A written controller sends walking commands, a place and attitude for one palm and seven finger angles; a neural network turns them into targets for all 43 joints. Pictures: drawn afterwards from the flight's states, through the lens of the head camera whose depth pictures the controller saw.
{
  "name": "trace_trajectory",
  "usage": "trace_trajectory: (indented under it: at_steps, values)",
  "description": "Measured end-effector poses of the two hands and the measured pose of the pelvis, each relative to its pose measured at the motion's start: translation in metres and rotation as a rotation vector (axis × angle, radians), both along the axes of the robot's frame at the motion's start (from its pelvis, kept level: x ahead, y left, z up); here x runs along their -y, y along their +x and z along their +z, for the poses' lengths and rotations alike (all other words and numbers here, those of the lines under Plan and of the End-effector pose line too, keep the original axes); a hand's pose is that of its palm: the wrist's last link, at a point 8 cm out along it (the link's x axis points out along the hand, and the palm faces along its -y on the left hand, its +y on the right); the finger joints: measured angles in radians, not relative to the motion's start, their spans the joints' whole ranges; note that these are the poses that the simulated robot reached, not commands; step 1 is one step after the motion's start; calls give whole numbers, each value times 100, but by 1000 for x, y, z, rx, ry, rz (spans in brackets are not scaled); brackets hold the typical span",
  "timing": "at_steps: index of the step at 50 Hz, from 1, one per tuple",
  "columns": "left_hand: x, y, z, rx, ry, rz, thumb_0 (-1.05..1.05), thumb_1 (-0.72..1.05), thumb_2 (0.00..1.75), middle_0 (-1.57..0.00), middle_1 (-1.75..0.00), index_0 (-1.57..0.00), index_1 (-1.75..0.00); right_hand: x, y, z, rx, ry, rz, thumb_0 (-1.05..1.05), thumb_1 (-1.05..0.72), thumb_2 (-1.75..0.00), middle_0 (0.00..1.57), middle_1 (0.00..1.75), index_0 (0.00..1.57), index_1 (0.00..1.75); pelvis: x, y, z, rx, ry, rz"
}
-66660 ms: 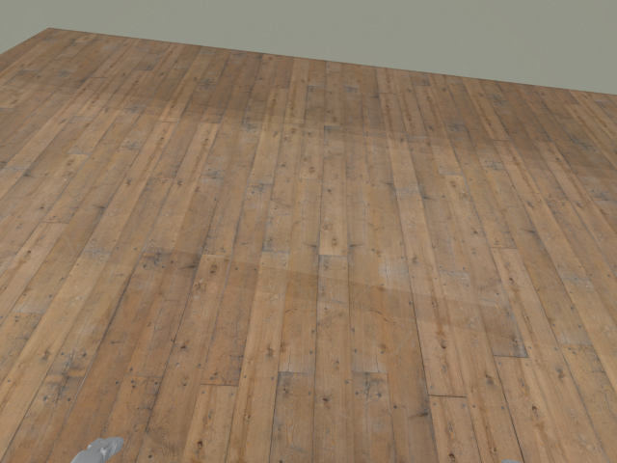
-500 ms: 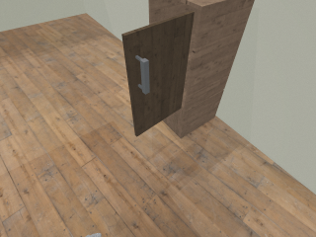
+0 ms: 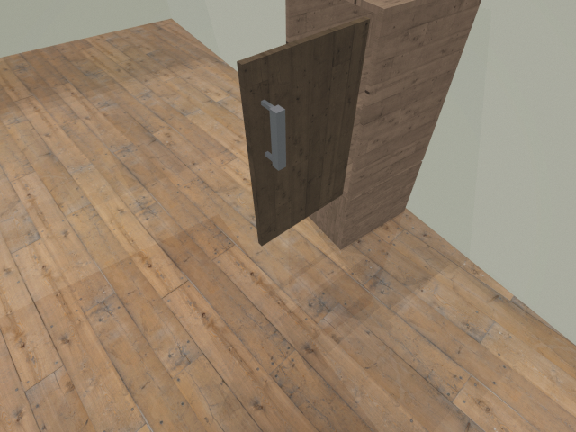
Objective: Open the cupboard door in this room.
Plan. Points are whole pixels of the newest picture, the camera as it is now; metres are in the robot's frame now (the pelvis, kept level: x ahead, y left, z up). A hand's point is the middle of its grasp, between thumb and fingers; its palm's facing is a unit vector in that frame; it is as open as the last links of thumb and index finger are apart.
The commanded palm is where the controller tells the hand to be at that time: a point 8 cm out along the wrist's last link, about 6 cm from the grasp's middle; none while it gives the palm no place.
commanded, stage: let the arm hang, fingers relaxed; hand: left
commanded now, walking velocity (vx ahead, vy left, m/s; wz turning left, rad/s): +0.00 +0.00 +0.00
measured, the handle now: (272, 135) +0.72 +0.08 -0.01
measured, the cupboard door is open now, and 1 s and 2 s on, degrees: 95 95 95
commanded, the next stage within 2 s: look to check the result in 0.30 s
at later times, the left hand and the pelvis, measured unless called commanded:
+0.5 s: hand out of the picture +0.03 +0.20 -0.17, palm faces +0.02 -0.97 -0.23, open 7.4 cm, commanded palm none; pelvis +0.01 +0.01 +0.00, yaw +0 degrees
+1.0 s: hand out of the picture +0.10 +0.22 -0.16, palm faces +0.00 -0.95 -0.30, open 7.4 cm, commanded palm none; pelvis +0.03 +0.00 +0.01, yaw +0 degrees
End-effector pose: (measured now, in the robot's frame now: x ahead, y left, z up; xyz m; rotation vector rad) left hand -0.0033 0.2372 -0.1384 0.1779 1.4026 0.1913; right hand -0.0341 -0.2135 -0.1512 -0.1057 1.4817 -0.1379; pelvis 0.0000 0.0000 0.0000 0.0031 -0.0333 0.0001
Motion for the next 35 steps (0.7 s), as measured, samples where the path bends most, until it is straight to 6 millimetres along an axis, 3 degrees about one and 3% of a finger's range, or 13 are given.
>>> trace_trajectory:
  at_steps: [7, 13, 25, 35]
  values:
    - [12, 14, -5, 32, -40, -10, 1, 90, 89, -20, -30, -20, -30, -10, 20, 0, 52, 7, 1, 0, -90, -90, 20, 30, 20, 30, -4, 2, 0, 0, 2, -2]
    - [9, 17, -5, 31, -38, -8, 1, 92, 89, -20, -30, -20, -30, -9, 31, 1, 69, 0, 4, 1, -91, -90, 20, 30, 20, 30, -5, 5, 0, -3, 2, -1]
    - [-6, 24, -1, 16, -7, -11, 1, 90, 89, -20, -30, -20, -30, 9, 45, 5, 68, -42, 15, 1, -91, -90, 20, 30, 20, 30, -5, 12, 2, -6, 2, 0]
    - [-19, 49, 5, 52, 28, -31, 1, 90, 89, -20, -30, -20, -30, 30, 69, 9, 97, -80, 36, 1, -90, -90, 20, 30, 20, 30, -3, 20, 3, -8, 1, 1]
